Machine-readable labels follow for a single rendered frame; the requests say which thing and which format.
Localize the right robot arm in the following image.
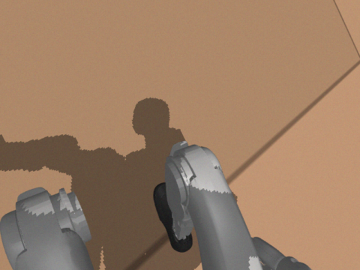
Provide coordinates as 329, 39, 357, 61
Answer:
276, 256, 311, 270

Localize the right robot foot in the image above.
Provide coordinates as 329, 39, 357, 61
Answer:
154, 182, 192, 253

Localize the right robot hand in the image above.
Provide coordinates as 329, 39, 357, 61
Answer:
252, 237, 285, 270

